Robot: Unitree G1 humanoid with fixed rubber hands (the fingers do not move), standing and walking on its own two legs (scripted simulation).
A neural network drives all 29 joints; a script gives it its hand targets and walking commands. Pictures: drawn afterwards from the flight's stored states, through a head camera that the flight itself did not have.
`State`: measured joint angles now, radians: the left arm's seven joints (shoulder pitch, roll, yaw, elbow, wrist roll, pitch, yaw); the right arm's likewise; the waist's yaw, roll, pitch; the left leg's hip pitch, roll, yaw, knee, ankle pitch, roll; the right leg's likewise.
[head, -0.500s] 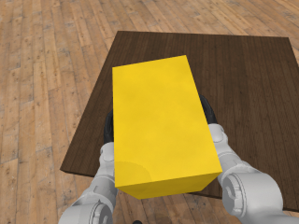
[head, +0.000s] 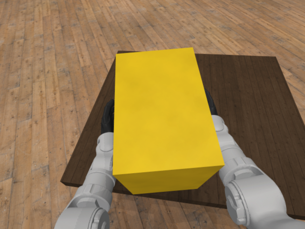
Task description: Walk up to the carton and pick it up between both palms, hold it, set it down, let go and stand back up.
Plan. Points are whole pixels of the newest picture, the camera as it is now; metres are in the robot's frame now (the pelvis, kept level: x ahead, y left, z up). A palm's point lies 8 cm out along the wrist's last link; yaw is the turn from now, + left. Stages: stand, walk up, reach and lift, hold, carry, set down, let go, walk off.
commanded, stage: reach and lift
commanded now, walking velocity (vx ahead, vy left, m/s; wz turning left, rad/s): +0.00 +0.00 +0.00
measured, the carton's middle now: (160, 127) +0.39 +0.02 +0.06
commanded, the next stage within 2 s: hold in 1.44 s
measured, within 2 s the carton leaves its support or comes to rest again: neither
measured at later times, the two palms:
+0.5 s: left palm (110, 112) +0.37 +0.13 +0.13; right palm (231, 105) +0.40 -0.15 +0.14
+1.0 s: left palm (106, 98) +0.39 +0.14 +0.16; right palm (232, 89) +0.41 -0.14 +0.18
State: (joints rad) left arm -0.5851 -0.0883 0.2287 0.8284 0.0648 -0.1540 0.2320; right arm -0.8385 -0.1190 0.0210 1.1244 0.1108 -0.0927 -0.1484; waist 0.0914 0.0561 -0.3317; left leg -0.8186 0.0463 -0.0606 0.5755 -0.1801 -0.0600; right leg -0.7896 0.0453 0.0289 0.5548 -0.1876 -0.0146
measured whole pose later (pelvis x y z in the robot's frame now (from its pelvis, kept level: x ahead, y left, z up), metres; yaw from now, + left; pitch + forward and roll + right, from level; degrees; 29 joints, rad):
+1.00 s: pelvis +0.00 +0.00 +0.02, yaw +1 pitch +9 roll -1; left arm -0.69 -0.04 0.25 0.60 0.06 0.40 0.14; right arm -0.86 -0.12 0.00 0.84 0.21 0.42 -0.26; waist -0.03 0.00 -0.24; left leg -0.47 0.05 -0.06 0.49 -0.18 -0.05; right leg -0.42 0.04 0.03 0.44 -0.18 -0.01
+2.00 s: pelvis +0.00 +0.00 +0.02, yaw +1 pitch +7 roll -1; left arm -0.68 -0.04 0.25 0.41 0.07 0.59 0.14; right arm -0.81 -0.12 0.01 0.70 0.31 0.50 -0.30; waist -0.04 0.00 -0.24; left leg -0.43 0.05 -0.06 0.49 -0.18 -0.05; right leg -0.38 0.04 0.03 0.44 -0.18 -0.01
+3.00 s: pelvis +0.00 +0.00 +0.02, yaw +1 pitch +6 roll -1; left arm -0.68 -0.04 0.25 0.36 0.07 0.66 0.14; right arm -0.81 -0.12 0.01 0.66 0.32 0.55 -0.32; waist -0.04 0.00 -0.24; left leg -0.42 0.05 -0.06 0.49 -0.18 -0.05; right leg -0.37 0.04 0.03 0.44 -0.17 -0.01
